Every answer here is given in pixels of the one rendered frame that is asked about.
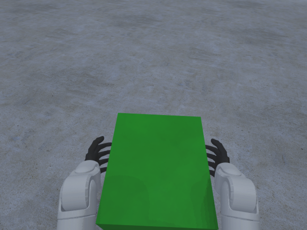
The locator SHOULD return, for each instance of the robot left forearm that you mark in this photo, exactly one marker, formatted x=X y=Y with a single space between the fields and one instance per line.
x=78 y=197

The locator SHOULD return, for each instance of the robot left hand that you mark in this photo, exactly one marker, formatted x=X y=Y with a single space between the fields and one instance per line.
x=95 y=155

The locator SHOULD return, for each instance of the robot right forearm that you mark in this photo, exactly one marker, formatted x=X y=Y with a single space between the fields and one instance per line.
x=239 y=198

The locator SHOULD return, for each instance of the carton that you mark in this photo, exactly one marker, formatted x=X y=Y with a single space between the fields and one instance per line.
x=157 y=176

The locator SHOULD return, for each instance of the robot right hand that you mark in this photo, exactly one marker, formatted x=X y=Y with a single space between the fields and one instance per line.
x=221 y=155

